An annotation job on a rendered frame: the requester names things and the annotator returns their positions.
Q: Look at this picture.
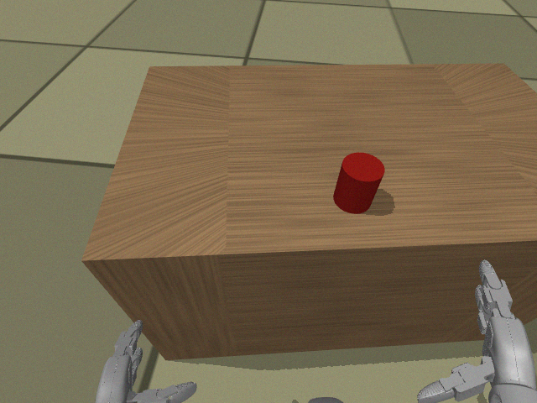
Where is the right robot arm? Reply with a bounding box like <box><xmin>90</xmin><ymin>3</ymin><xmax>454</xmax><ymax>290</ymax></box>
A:
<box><xmin>488</xmin><ymin>383</ymin><xmax>537</xmax><ymax>403</ymax></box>

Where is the can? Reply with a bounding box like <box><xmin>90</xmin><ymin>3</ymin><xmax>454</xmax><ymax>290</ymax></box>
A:
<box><xmin>333</xmin><ymin>153</ymin><xmax>385</xmax><ymax>214</ymax></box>

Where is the right robot hand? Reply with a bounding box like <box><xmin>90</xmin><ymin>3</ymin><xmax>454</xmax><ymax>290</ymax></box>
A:
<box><xmin>417</xmin><ymin>260</ymin><xmax>536</xmax><ymax>403</ymax></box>

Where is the left robot hand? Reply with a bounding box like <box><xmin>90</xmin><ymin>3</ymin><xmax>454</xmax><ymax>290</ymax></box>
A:
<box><xmin>96</xmin><ymin>320</ymin><xmax>196</xmax><ymax>403</ymax></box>

